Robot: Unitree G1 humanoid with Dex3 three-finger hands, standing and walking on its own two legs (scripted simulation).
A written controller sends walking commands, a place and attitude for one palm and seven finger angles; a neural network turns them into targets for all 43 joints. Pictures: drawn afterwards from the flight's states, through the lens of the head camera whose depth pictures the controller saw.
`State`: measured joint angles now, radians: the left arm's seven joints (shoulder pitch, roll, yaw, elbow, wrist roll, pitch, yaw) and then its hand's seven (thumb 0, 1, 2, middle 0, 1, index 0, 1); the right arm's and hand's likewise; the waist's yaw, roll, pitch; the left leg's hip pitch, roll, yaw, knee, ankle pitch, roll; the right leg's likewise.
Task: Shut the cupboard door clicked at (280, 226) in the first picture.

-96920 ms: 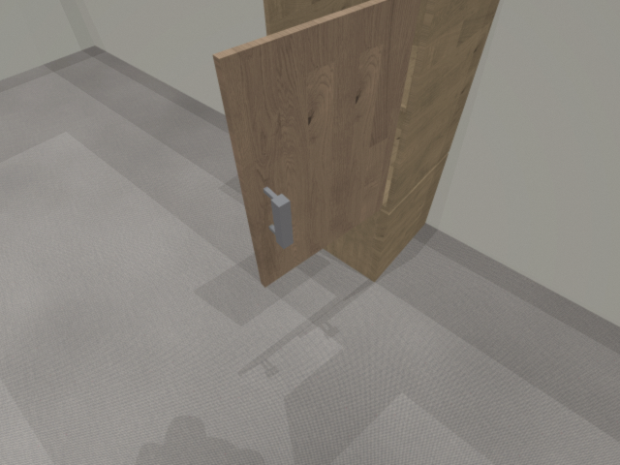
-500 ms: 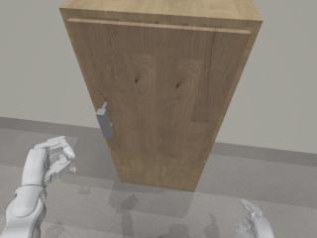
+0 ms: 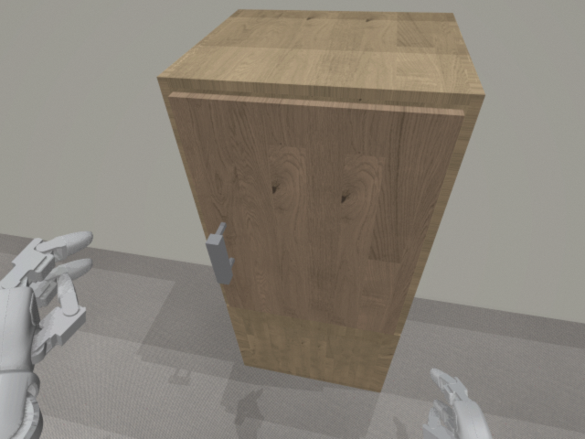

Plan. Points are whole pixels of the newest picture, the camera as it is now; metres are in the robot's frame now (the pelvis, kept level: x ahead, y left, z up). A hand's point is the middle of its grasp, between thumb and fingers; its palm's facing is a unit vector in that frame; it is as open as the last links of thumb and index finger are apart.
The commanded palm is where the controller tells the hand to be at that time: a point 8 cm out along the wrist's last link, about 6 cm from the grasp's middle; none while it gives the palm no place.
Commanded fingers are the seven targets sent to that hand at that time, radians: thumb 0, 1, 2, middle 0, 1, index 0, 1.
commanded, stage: draw the hand back to the body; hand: left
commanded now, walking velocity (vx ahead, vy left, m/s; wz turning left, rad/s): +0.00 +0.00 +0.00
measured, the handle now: (223, 252) +0.49 +0.22 -0.09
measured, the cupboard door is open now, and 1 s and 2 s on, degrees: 0 0 0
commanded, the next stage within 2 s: step back with the hand held close in 0.42 s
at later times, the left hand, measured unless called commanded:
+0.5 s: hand (78, 318) +0.18 +0.25 +0.16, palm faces +0.45 -0.80 -0.40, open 7.4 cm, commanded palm +0.13 +0.28 +0.18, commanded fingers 0.00 0.90 0.90 -0.20 -0.30 -0.20 -0.30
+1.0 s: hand (43, 332) +0.16 +0.28 +0.16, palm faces +0.40 -0.78 -0.48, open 7.4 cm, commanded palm +0.10 +0.31 +0.18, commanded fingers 0.00 0.90 0.90 -0.20 -0.30 -0.20 -0.30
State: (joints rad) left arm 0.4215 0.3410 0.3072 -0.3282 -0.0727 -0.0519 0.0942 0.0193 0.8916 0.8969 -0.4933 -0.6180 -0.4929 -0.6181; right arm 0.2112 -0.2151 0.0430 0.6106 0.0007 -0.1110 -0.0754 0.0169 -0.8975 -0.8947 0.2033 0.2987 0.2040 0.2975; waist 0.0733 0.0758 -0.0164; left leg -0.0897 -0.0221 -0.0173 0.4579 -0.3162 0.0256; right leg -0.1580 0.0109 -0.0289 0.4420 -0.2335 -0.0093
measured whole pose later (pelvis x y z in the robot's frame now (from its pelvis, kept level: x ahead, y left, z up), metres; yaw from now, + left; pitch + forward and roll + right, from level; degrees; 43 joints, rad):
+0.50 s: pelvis -0.01 -0.01 +0.00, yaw -1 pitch -4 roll +0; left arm 0.45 0.34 0.34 -0.36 -0.07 -0.09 0.10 0.02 0.89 0.90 -0.21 -0.31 -0.21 -0.31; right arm 0.22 -0.22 0.02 0.65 0.00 -0.13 -0.08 0.02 -0.90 -0.90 0.20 0.30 0.20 0.30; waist 0.07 0.08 0.00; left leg -0.07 0.00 -0.01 0.44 -0.30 0.01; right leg -0.14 0.03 -0.02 0.43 -0.22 -0.03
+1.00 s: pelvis -0.05 +0.02 -0.01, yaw -2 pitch +0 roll +0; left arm 0.53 0.42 0.42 -0.43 -0.05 -0.17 0.14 0.02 0.89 0.90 -0.21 -0.30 -0.21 -0.30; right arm 0.21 -0.23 -0.01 0.56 0.01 0.00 -0.09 0.02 -0.90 -0.89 0.20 0.30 0.20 0.30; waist 0.00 0.02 -0.02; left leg -0.26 -0.04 0.03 0.53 -0.28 0.05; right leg -0.34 -0.01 0.02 0.50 -0.17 0.02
